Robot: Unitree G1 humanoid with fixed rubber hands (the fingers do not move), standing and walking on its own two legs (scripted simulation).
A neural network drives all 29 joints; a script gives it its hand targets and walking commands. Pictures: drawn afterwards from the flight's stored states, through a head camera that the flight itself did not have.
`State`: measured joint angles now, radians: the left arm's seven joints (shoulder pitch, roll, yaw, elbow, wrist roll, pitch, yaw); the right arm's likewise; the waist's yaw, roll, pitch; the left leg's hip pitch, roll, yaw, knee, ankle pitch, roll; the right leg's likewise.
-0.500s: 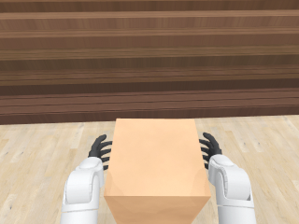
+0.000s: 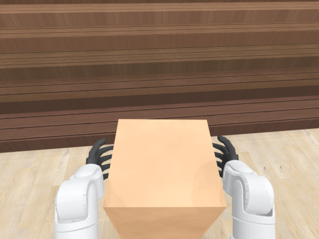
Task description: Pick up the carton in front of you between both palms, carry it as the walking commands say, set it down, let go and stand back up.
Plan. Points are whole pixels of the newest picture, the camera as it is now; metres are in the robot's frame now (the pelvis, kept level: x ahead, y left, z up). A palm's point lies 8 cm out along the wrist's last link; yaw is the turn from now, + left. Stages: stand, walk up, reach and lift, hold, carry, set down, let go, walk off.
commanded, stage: carry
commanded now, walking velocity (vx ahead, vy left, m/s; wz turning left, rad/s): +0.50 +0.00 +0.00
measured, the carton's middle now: (162, 182) +0.28 -0.01 +0.02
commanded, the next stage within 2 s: none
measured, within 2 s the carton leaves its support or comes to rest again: neither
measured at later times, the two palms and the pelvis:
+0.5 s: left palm (117, 83) +0.59 +0.13 +0.10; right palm (205, 81) +0.60 -0.17 +0.09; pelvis +0.34 -0.02 +0.00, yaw +1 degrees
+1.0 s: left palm (124, 20) +1.01 +0.13 +0.15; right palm (188, 20) +1.01 -0.16 +0.15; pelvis +0.66 -0.01 -0.01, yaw +1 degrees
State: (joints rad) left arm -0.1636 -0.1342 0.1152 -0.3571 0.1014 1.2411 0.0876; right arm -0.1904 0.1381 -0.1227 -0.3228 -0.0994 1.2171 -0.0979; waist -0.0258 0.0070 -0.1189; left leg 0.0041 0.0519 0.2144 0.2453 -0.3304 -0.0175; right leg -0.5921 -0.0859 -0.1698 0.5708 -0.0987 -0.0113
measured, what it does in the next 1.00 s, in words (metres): walks ahead: right foot, then left foot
